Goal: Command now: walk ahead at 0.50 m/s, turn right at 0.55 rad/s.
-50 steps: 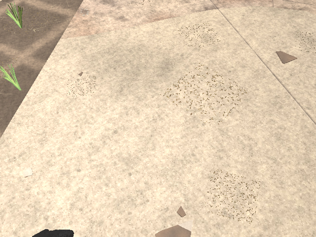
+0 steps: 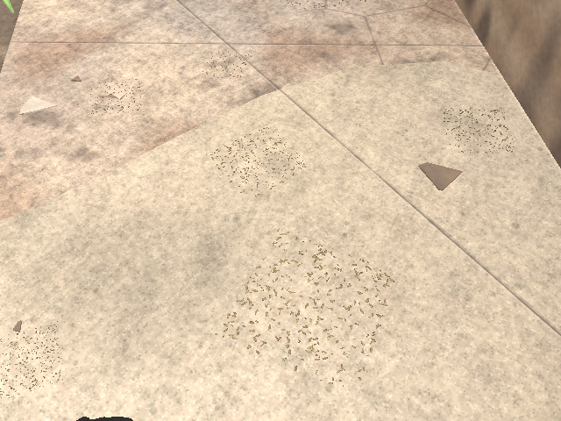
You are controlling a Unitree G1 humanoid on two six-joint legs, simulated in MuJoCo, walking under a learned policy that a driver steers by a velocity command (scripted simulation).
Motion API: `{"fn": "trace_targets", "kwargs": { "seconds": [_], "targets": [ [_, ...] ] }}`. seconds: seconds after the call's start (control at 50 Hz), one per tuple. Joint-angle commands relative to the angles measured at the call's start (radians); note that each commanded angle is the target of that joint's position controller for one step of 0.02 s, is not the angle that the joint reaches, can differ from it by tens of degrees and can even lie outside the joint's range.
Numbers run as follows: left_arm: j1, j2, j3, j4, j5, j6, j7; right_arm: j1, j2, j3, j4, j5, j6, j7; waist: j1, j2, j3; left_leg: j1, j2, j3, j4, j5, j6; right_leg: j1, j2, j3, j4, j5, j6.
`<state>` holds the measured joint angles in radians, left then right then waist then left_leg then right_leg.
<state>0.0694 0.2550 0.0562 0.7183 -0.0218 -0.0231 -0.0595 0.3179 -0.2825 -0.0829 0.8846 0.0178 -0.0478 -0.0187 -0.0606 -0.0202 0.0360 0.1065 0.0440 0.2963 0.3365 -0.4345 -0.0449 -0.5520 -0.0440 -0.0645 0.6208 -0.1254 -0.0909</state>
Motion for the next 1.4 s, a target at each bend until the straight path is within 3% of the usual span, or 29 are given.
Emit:
{"fn": "trace_targets", "kwargs": {
  "seconds": [0.02, 0.04, 0.06, 0.08, 0.1, 0.14, 0.2, 0.3, 0.44, 0.48, 0.52, 0.54, 0.56, 0.58, 0.62, 0.64, 0.74, 0.84, 0.92, 0.98, 1.0, 1.02, 1.04, 1.06, 1.1, 1.18, 1.3, 1.36, 1.4],
  "targets": [
    [0.334, 0.229, 0.103, 0.014, -0.005, 0.000, 0.021, -0.055, -0.194, -0.038, -0.070, 0.004, 0.003, -0.013, 0.232, 0.057, -0.188, -0.216, 0.183, -0.040, 0.531, 0.972, 0.083, 0.518, 0.085, 0.012, -0.077, -0.003, -0.099],
    [0.356, 0.349, 0.126, 0.024, -0.012, 0.003, 0.039, 0.012, -0.051, 0.003, -0.121, -0.041, -0.017, -0.004, 0.144, -0.213, -0.243, -0.667, 0.016, -0.069, 0.898, 0.104, 0.014, 0.848, -0.171, 0.505, -0.122, -0.069, -0.250],
    [0.362, 0.322, 0.107, -0.018, 0.000, -0.016, 0.031, -0.023, -0.065, 0.016, -0.145, -0.015, -0.063, 0.009, 0.158, -0.169, -0.411, -0.845, -0.093, -0.332, 1.080, -0.186, 0.011, 0.976, -0.303, 0.925, -0.299, -0.209, -0.371],
    [0.342, 0.244, 0.085, -0.011, 0.007, -0.030, 0.026, -0.138, -0.130, -0.001, -0.173, 0.027, -0.091, 0.022, 0.194, -0.084, -0.305, -0.945, -0.032, -0.391, 1.081, -0.099, 0.037, 0.928, -0.275, 0.796, -0.334, -0.157, -0.305],
    [0.296, 0.209, 0.076, -0.012, 0.002, -0.039, 0.027, -0.163, -0.123, 0.004, -0.181, 0.026, -0.105, 0.022, 0.161, -0.046, -0.205, -0.938, 0.012, -0.384, 1.000, -0.012, 0.057, 0.795, -0.231, 0.653, -0.325, -0.083, -0.265],
    [0.170, 0.142, 0.054, -0.043, 0.009, -0.043, 0.033, -0.149, -0.140, -0.010, -0.159, -0.017, -0.099, 0.011, 0.077, 0.000, -0.113, -0.796, 0.071, -0.386, 0.844, 0.083, 0.049, 0.538, -0.158, 0.482, -0.346, 0.106, -0.217],
    [0.155, 0.148, 0.051, -0.055, 0.014, -0.048, 0.047, -0.115, -0.109, -0.007, -0.152, -0.027, -0.061, 0.016, 0.039, -0.006, -0.091, -0.714, 0.080, -0.359, 0.725, 0.140, 0.011, 0.398, -0.133, 0.389, -0.392, 0.245, -0.219],
    [0.223, 0.169, 0.052, -0.020, 0.010, -0.046, 0.069, -0.270, -0.052, 0.020, -0.187, -0.025, -0.054, 0.026, 0.103, -0.043, -0.038, -0.664, 0.044, -0.321, 0.367, 0.477, -0.014, 0.323, -0.058, 0.236, -0.417, 0.205, -0.145],
    [0.316, 0.183, 0.053, 0.041, 0.005, -0.037, 0.069, -0.382, -0.092, 0.015, -0.229, -0.011, -0.074, 0.054, 0.143, -0.065, 0.013, -0.696, 0.010, -0.333, 0.170, 0.463, 0.052, 0.515, -0.164, 0.323, -0.341, 0.138, -0.117],
    [0.292, 0.190, 0.056, 0.044, 0.010, -0.027, 0.074, -0.316, -0.112, 0.007, -0.213, -0.014, -0.078, 0.057, 0.101, -0.089, -0.004, -0.633, -0.014, -0.306, 0.142, 0.392, 0.087, 0.569, -0.164, 0.310, -0.261, 0.337, -0.087],
    [0.268, 0.161, 0.041, 0.025, 0.024, -0.021, 0.081, -0.101, -0.176, -0.019, -0.154, -0.039, -0.085, 0.054, 0.001, -0.048, -0.187, -0.284, 0.008, -0.319, 0.144, 0.639, 0.159, 0.514, -0.059, 0.209, 0.052, 0.553, -0.013],
    [0.350, 0.107, 0.021, 0.006, 0.044, -0.030, 0.085, 0.007, -0.246, -0.029, -0.143, -0.058, -0.084, 0.055, 0.010, 0.139, -0.349, 0.068, 0.212, -0.599, 0.203, 0.919, 0.284, 0.242, 0.055, 0.160, 0.389, 0.199, 0.057],
    [0.447, 0.084, 0.012, 0.032, 0.033, -0.039, 0.078, 0.042, -0.222, -0.026, -0.112, -0.033, -0.068, 0.064, 0.028, 0.357, -0.447, 0.235, 0.353, -0.920, 0.099, 0.957, 0.428, 0.014, 0.162, 0.153, 0.662, -0.480, 0.119],
    [0.396, 0.169, 0.026, 0.027, 0.023, -0.044, 0.072, 0.002, -0.168, -0.008, -0.131, 0.000, -0.057, 0.067, 0.012, 0.214, -0.378, 0.174, 0.319, -0.900, 0.070, 0.816, 0.391, -0.062, 0.096, 0.213, 0.735, -0.490, 0.119],
    [0.211, 0.168, 0.028, -0.017, 0.021, -0.039, 0.074, -0.122, -0.125, 0.007, -0.160, -0.009, -0.039, 0.059, 0.022, 0.042, -0.156, -0.093, 0.231, -0.676, 0.045, 0.856, 0.327, -0.100, 0.025, 0.157, 0.657, -0.382, 0.128],
    [0.182, 0.167, 0.034, -0.032, 0.034, -0.031, 0.082, -0.143, -0.122, 0.008, -0.164, -0.013, -0.036, 0.053, 0.042, 0.032, -0.131, -0.176, 0.206, -0.638, 0.030, 0.887, 0.314, -0.066, 0.000, 0.157, 0.588, -0.342, 0.129],
    [0.212, 0.115, 0.027, -0.043, 0.031, 0.003, 0.109, -0.154, -0.186, -0.019, -0.169, -0.019, -0.008, 0.030, 0.092, 0.117, -0.167, -0.314, 0.147, -0.575, -0.007, 0.914, 0.316, 0.055, 0.027, 0.137, 0.349, -0.266, 0.165],
    [0.107, 0.113, 0.028, -0.066, 0.028, 0.022, 0.111, -0.149, -0.191, -0.027, -0.178, 0.001, 0.036, 0.002, 0.063, 0.131, -0.153, -0.379, 0.099, -0.616, -0.023, 0.493, 0.265, 0.096, 0.055, 0.160, 0.182, -0.120, 0.180],
    [0.046, 0.120, 0.030, -0.089, 0.020, 0.000, 0.099, -0.138, -0.187, -0.030, -0.186, -0.001, 0.061, -0.007, 0.042, 0.169, -0.119, -0.353, 0.090, -0.709, 0.015, 0.390, 0.254, 0.130, 0.082, 0.172, 0.033, -0.157, 0.173],
    [0.116, 0.133, 0.040, -0.067, 0.014, -0.027, 0.086, -0.172, -0.170, -0.025, -0.209, 0.011, 0.074, -0.012, 0.092, 0.171, -0.126, -0.336, 0.048, -0.747, 0.108, 0.450, 0.202, 0.281, 0.073, 0.157, -0.245, -0.009, 0.137],
    [0.138, 0.178, 0.052, -0.065, 0.025, -0.030, 0.089, -0.146, -0.132, -0.013, -0.216, 0.006, 0.076, -0.014, 0.080, 0.118, -0.157, -0.403, 0.005, -0.711, 0.192, 0.314, 0.154, 0.403, -0.045, 0.226, -0.277, 0.083, 0.093],
    [0.096, 0.258, 0.066, -0.087, 0.048, -0.019, 0.099, -0.082, -0.074, 0.002, -0.228, -0.005, 0.072, -0.011, 0.013, -0.140, -0.164, -0.567, -0.127, -0.542, 0.395, -0.035, 0.090, 0.509, -0.261, 0.437, -0.268, 0.358, -0.027],
    [0.125, 0.233, 0.065, -0.080, 0.074, -0.011, 0.093, -0.080, -0.138, -0.015, -0.238, -0.007, 0.062, -0.009, 0.036, -0.252, -0.169, -0.689, -0.162, -0.439, 0.608, -0.248, 0.040, 0.499, -0.381, 0.590, -0.282, 0.498, -0.174],
    [0.107, 0.187, 0.052, -0.091, 0.063, -0.012, 0.090, -0.055, -0.204, -0.037, -0.218, -0.008, 0.062, -0.006, 0.037, -0.165, -0.157, -0.705, -0.111, -0.445, 0.762, -0.206, 0.009, 0.485, -0.367, 0.529, -0.270, 0.499, -0.188],
    [0.048, 0.138, 0.038, -0.100, 0.038, -0.006, 0.093, -0.051, -0.195, -0.047, -0.191, 0.002, 0.088, -0.012, 0.025, -0.093, -0.121, -0.728, -0.082, -0.423, 0.855, -0.096, -0.034, 0.464, -0.246, 0.345, -0.245, 0.405, -0.108],
    [0.076, 0.159, 0.042, -0.074, 0.038, 0.012, 0.098, -0.124, -0.102, -0.016, -0.234, 0.004, 0.099, -0.007, 0.061, -0.142, -0.106, -0.679, -0.079, -0.359, 0.728, -0.014, -0.065, 0.441, -0.189, 0.234, -0.263, 0.423, -0.123],
    [0.082, 0.196, 0.049, -0.045, 0.017, 0.025, 0.087, -0.154, -0.096, 0.000, -0.252, -0.006, 0.094, 0.012, 0.084, -0.184, -0.143, -0.443, -0.058, -0.292, 0.341, 0.054, -0.027, 0.431, -0.215, 0.218, -0.237, 0.381, -0.133],
    [0.124, 0.163, 0.031, -0.005, 0.000, 0.020, 0.081, -0.101, -0.111, -0.003, -0.225, -0.017, 0.092, 0.018, 0.049, -0.124, -0.118, -0.206, -0.051, -0.306, -0.003, 0.354, 0.049, 0.308, -0.161, 0.180, -0.177, 0.177, -0.027],
    [0.154, 0.060, -0.004, -0.028, 0.053, 0.002, 0.072, -0.152, -0.188, -0.005, -0.240, -0.043, 0.094, 0.008, 0.117, 0.251, -0.144, -0.182, 0.254, -0.614, 0.015, 0.632, 0.231, 0.158, -0.012, 0.049, -0.039, -0.324, 0.128]
  ]
}}
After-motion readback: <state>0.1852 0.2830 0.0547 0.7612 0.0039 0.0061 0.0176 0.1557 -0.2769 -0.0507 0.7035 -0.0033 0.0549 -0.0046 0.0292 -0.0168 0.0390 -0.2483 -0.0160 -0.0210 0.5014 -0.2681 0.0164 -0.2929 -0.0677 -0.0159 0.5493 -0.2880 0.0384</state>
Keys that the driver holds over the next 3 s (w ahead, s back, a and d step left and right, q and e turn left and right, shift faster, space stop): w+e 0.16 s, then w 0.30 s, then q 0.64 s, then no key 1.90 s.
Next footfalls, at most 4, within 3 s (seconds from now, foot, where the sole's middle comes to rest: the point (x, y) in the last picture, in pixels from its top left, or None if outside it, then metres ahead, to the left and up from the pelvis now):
0.02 right None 0.17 -0.10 -0.76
0.52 left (253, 406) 0.50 0.07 -0.76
1.00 right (341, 385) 0.53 -0.13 -0.76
1.36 left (235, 420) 0.47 0.11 -0.76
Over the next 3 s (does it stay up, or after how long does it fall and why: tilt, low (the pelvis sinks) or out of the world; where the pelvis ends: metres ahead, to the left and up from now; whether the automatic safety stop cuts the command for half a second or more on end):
stays up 0.46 0.00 0.02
